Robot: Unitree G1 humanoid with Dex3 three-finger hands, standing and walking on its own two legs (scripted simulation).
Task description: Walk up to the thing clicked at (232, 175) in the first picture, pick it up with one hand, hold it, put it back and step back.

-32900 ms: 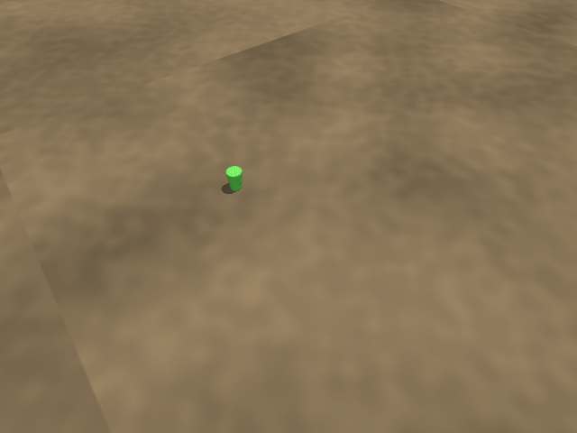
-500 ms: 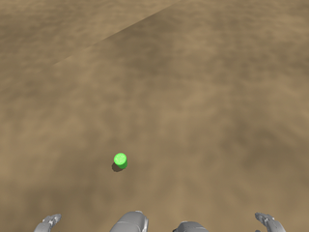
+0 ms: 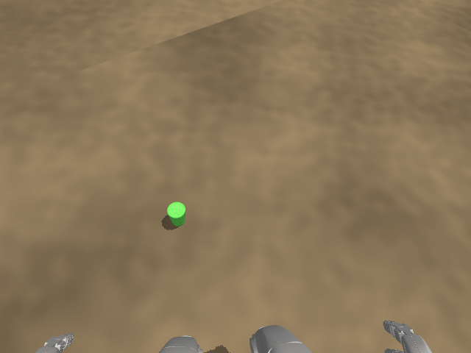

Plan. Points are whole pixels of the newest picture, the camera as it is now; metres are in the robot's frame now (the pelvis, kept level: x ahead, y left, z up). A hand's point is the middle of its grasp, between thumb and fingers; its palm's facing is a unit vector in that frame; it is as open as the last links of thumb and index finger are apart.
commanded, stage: step back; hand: left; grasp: from above
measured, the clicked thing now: (177, 215) +0.67 +0.23 -0.72
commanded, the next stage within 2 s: none
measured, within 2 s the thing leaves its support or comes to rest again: neither
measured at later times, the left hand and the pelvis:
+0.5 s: hand out of the picture -0.03 +0.23 -0.14, palm faces +0.03 -0.90 -0.43, open 7.4 cm; pelvis -0.17 -0.04 -0.02, yaw +3 degrees
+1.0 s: hand out of the picture -0.29 +0.18 -0.14, palm faces +0.01 -0.90 -0.43, open 7.4 cm; pelvis -0.34 -0.09 -0.01, yaw -1 degrees
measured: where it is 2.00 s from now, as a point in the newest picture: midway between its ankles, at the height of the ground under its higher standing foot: outside the picture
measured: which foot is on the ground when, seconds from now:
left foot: down 0.00-0.18, up 0.20-0.50, down 0.52-0.88, up 0.90-1.00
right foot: up 0.00-0.14, down 0.16-0.54, up 0.56-0.84, down 0.86-1.00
